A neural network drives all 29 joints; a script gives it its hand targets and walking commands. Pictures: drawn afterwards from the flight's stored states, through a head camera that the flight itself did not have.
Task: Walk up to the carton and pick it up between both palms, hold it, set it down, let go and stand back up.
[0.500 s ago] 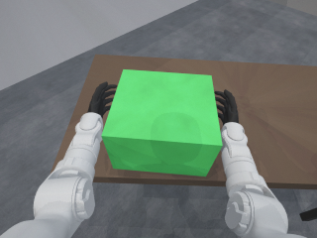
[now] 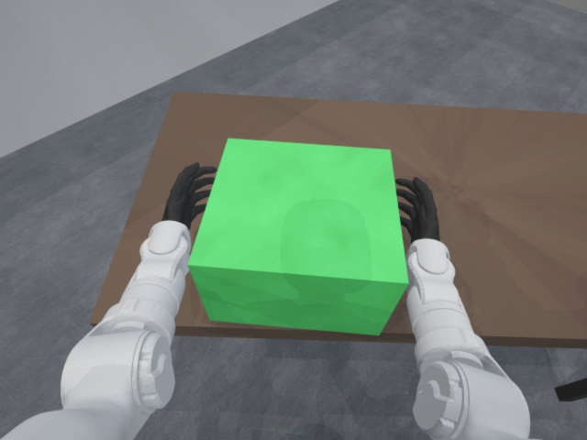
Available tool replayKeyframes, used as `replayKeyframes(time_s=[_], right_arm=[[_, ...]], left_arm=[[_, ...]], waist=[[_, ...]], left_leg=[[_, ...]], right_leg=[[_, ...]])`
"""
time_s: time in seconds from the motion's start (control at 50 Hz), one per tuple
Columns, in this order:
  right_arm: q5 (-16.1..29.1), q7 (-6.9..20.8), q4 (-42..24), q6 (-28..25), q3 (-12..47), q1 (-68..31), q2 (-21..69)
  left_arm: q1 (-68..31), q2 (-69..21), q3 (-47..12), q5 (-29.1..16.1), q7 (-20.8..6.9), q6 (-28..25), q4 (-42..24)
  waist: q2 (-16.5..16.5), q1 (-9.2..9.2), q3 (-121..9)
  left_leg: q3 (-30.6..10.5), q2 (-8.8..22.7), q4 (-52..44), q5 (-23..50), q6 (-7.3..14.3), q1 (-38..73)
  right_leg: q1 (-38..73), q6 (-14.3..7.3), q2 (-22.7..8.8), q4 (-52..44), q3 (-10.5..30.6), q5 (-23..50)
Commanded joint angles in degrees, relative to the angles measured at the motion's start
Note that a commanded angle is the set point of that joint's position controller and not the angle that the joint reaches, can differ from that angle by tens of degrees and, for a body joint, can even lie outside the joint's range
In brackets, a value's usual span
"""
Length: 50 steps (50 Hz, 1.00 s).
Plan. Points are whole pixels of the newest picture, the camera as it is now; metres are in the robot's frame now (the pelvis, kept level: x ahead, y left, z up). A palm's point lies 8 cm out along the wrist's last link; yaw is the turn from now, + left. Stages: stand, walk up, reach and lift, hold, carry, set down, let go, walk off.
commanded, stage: set down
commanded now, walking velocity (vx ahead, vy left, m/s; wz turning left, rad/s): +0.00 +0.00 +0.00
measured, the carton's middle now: (301, 233) +0.41 -0.01 +0.01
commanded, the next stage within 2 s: none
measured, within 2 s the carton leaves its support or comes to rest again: rests again in 0.08 s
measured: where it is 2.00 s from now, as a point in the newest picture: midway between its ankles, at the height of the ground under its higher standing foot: outside the picture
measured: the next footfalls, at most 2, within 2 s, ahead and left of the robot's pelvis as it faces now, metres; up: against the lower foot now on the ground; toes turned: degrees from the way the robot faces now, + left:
none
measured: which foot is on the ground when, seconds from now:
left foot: down 0.00-1.00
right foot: down 0.00-1.00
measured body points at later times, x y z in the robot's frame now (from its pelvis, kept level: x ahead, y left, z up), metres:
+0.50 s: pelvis +0.00 +0.00 +0.00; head +0.05 +0.01 +0.45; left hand +0.42 +0.17 +0.04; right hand +0.40 -0.19 +0.04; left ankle +0.00 +0.13 -0.74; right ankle -0.04 -0.13 -0.74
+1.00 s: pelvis +0.00 +0.00 +0.00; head +0.06 +0.01 +0.45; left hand +0.42 +0.17 +0.04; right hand +0.40 -0.19 +0.04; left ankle +0.00 +0.13 -0.74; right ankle -0.04 -0.13 -0.74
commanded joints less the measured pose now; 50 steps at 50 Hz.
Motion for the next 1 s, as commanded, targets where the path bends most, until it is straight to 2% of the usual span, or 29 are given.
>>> replayKeyframes(time_s=[0.0, 0.04, 0.06, 0.1, 0.12, 0.14, 0.16, 0.18, 0.2, 0.26, 0.28, 0.32, 0.44, 0.46, 0.48, 0.52, 0.54, 0.56, 0.6, 0.64, 0.72, 0.74, 0.76, 0.8, 0.86, 0.92, 0.94, 0.96, 0.98], right_arm=[[-6.5, 8.8, -2.4, -8.0, 13.8, -32.1, 33.6], [-8.6, 8.8, -3.8, -9.7, 13.7, -32.3, 34.7], [-7.7, 8.5, -0.4, -9.2, 13.5, -30.6, 34.6], [-8.3, 8.8, 0.3, -8.7, 13.3, -29.3, 34.0], [-7.7, 8.7, 0.6, -8.8, 12.1, -29.9, 33.6], [-7.4, 8.7, -1.8, -9.7, 14.7, -31.6, 34.0], [-8.1, 8.2, -1.1, -10.0, 13.8, -31.4, 33.4], [-8.1, 8.5, -0.2, -10.3, 15.1, -30.9, 34.4], [-7.7, 8.1, 2.2, -9.4, 13.5, -29.5, 34.2], [-8.0, 8.8, 0.8, -10.1, 12.8, -28.4, 33.8], [-8.8, 8.7, 2.8, -9.6, 11.8, -28.3, 33.0], [-10.0, 8.9, 1.8, -9.4, 11.2, -28.7, 32.8], [-9.6, 8.8, 0.6, -10.2, 11.2, -28.7, 33.0], [-8.6, 8.9, 2.0, -10.2, 12.2, -29.9, 31.9], [-10.2, 8.9, 2.7, -9.6, 10.8, -28.0, 33.4], [-8.2, 8.9, 1.1, -10.6, 12.1, -28.8, 32.5], [-9.9, 9.0, 4.6, -10.0, 10.2, -26.5, 32.2], [-9.5, 9.0, 3.8, -9.7, 10.5, -26.5, 31.7], [-10.6, 8.7, 3.1, -10.4, 10.3, -26.4, 31.9], [-10.4, 8.8, 3.2, -10.5, 11.4, -27.8, 33.1], [-11.2, 8.7, 5.5, -10.0, 10.6, -25.6, 32.2], [-10.2, 8.9, 4.2, -10.7, 10.9, -26.0, 32.0], [-10.6, 8.8, 4.4, -10.6, 10.5, -26.1, 32.3], [-11.0, 8.9, 5.1, -9.9, 9.8, -25.9, 33.2], [-11.9, 9.3, 4.4, -10.3, 9.2, -27.0, 33.3], [-12.1, 9.0, 4.9, -10.9, 9.5, -25.2, 31.7], [-12.2, 8.8, 5.3, -10.5, 10.5, -22.8, 31.7], [-12.8, 9.3, 6.3, -10.1, 9.1, -23.3, 34.7], [-12.4, 9.1, 5.1, -10.7, 10.4, -22.7, 32.4]], left_arm=[[-35.7, -28.6, -7.3, 8.3, -6.1, -4.2, -4.2], [-34.5, -28.9, -7.7, 7.4, -5.9, -6.0, -3.5], [-32.8, -28.1, -6.3, 8.2, -6.0, -5.6, -2.1], [-31.7, -28.1, -5.0, 9.9, -6.1, -5.2, -1.3], [-32.9, -28.1, -5.9, 9.6, -6.2, -4.9, -1.4], [-32.6, -27.3, -5.8, 8.9, -6.1, -5.4, -2.4], [-34.1, -27.0, -5.7, 7.7, -6.2, -5.9, -1.1], [-31.9, -27.8, -6.3, 8.3, -6.1, -6.3, -0.8], [-33.1, -27.4, -5.1, 8.9, -6.4, -6.0, -1.0], [-30.7, -27.4, -4.3, 10.1, -5.5, -6.4, -1.8], [-31.3, -26.5, -4.4, 10.1, -5.9, -5.6, -0.4], [-33.6, -27.3, -4.3, 10.2, -6.0, -6.7, -1.2], [-32.4, -26.6, -3.9, 9.8, -6.2, -6.5, 0.2], [-31.5, -27.1, -3.2, 10.6, -6.1, -6.6, 1.2], [-30.8, -26.9, -2.6, 10.9, -6.2, -6.1, 1.8], [-30.1, -27.4, -3.2, 11.1, -5.8, -6.4, 1.1], [-30.0, -27.3, -2.6, 11.5, -6.2, -6.4, 2.3], [-29.6, -26.1, -1.0, 12.0, -6.3, -5.9, 3.1], [-30.7, -26.7, -2.8, 11.2, -6.3, -6.8, 0.6], [-29.4, -26.8, -0.9, 11.5, -6.3, -6.7, 2.9], [-28.7, -27.1, -2.5, 11.2, -6.5, -6.5, 2.0], [-29.2, -26.9, -3.1, 11.2, -5.9, -7.1, 0.1], [-28.3, -26.7, -1.6, 11.7, -6.1, -7.1, 1.8], [-28.2, -25.7, 0.3, 13.0, -6.7, -6.7, 2.5], [-27.9, -28.1, -0.4, 12.2, -6.4, -6.9, 3.1], [-28.0, -26.0, 0.0, 13.3, -6.1, -7.0, 2.3], [-25.4, -25.7, 1.2, 12.9, -6.8, -6.7, 3.2], [-26.6, -28.0, 1.5, 14.2, -7.5, -6.4, 3.6], [-25.8, -26.5, 1.8, 14.1, -7.1, -6.9, 2.6]], waist=[[1.8, -0.08, -30.7], [0.2, 0.98, -36.0], [0.9, 0.2, -31.6], [2.3, 1.57, -29.7], [2.8, 0.43, -28.6], [-0.1, 1.74, -31.0], [-0.6, 0.29, -33.7], [0.4, 1.23, -31.6], [-0.2, 0.14, -28.4], [2.3, 2.41, -29.0], [1.3, 0.69, -27.1], [0.5, 0.34, -28.8], [0.2, 0.83, -27.6], [1.1, 2.41, -26.4], [0.4, 0.38, -25.3], [1.4, 1.86, -25.8], [1.1, -0.27, -23.6], [1.2, 1.62, -24.4], [0.2, 0.0, -26.5], [-0.7, 1.02, -25.4], [0.8, 0.14, -23.6], [1.4, 1.39, -25.6], [-0.7, 0.94, -24.2], [-1.3, 1.43, -22.7], [-0.1, 0.98, -22.4], [-0.4, 0.66, -22.3], [-3.2, 0.87, -21.3], [-2.9, -0.1, -18.6], [-0.7, 1.27, -20.8]], left_leg=[[6.6, -0.7, -2.1, 23.9, -1.9, 8.1], [7.4, -0.7, -1.2, 25.3, -1.5, 6.6], [6.8, -0.4, -1.5, 25.8, -1.3, 6.2], [7.1, -0.6, -2.2, 24.6, -1.0, 6.3], [7.2, -1.0, -2.1, 23.3, -1.3, 6.2], [7.4, -1.1, -1.8, 23.7, -0.9, 4.9], [7.1, -0.9, -1.1, 22.4, -0.9, 3.4], [6.3, -0.5, -1.7, 24.6, -1.0, 3.6], [6.4, -0.7, -1.7, 22.1, -1.2, 3.0], [6.9, -0.5, -2.0, 24.3, -1.1, 6.1], [6.9, -0.6, -2.0, 21.7, -0.7, 4.8], [6.9, -0.7, -2.7, 18.6, -0.2, 4.3], [7.2, -0.2, -2.3, 21.0, -0.5, 3.7], [6.6, -0.1, -2.2, 20.6, -0.4, 3.3], [6.4, 0.3, -2.1, 20.6, 0.1, 5.3], [6.2, 0.2, -1.7, 23.1, -0.8, 5.0], [6.4, 0.1, -2.1, 21.3, -0.6, 5.8], [7.0, 0.0, -2.7, 19.3, 0.0, 4.7], [7.6, -0.4, -2.1, 19.4, -0.4, 4.3], [7.2, -0.4, -1.5, 20.7, 0.2, 2.0], [6.2, 0.6, -0.7, 23.7, -0.2, 5.4], [6.2, 0.1, -0.2, 24.2, -0.7, 6.6], [6.4, 0.3, 0.2, 24.2, -0.4, 5.5], [6.7, -0.6, -1.9, 17.4, 0.8, 1.3], [6.6, 0.0, -1.7, 17.0, 0.6, 1.4], [6.7, -0.1, -0.7, 20.1, 0.0, 2.5], [6.8, -0.3, -1.4, 18.7, 1.0, 2.5], [6.8, -0.3, -2.3, 16.5, 1.4, 1.1], [6.9, -0.2, -2.2, 18.7, 0.8, 2.2]], right_leg=[[7.8, 2.2, -0.7, 0.0, -4.6, 32.4], [10.0, 2.9, -0.9, 1.4, -4.8, 36.5], [8.3, 2.5, -0.9, 0.9, -4.2, 36.0], [9.3, 2.7, -1.2, 0.5, -3.7, 34.8], [8.4, 2.5, -1.2, 0.6, -4.4, 34.1], [9.4, 3.2, -1.1, 2.0, -4.0, 36.8], [10.8, 3.6, -1.8, 2.7, -4.3, 38.4], [10.9, 3.8, -1.4, 2.8, -4.1, 39.9], [10.5, 3.9, -1.8, 1.9, -3.8, 37.3], [7.0, 2.4, -0.7, 0.8, -4.6, 32.2], [6.3, 2.7, -1.1, 0.3, -4.3, 30.8], [6.8, 2.8, -1.5, 0.3, -4.7, 29.2], [5.5, 2.5, -1.4, -0.2, -4.8, 29.7], [5.4, 2.2, -1.6, 0.5, -4.6, 28.3], [5.3, 2.5, -1.5, 0.4, -4.5, 27.6], [4.0, 2.5, -1.1, 0.3, -4.3, 29.4], [4.2, 2.3, -1.3, -0.9, -4.5, 27.6], [3.3, 2.2, -1.0, -0.4, -4.8, 25.1], [4.0, 2.6, -1.5, 0.3, -4.9, 28.4], [6.5, 3.2, -1.8, 1.3, -3.9, 32.5], [1.2, 2.3, -1.4, 0.3, -5.0, 25.7], [0.3, 2.4, -0.7, 0.7, -5.0, 25.4], [1.7, 2.7, -0.9, 0.6, -4.2, 28.1], [3.8, 3.1, -2.0, 0.9, -3.4, 27.5], [1.4, 2.6, -1.4, 1.4, -4.5, 23.3], [1.0, 2.7, -1.6, 0.9, -4.5, 27.1], [3.5, 3.2, -2.1, 0.3, -4.3, 26.7], [1.9, 3.0, -2.0, 0.4, -4.3, 25.0], [2.8, 3.0, -2.0, 0.5, -4.2, 27.2]])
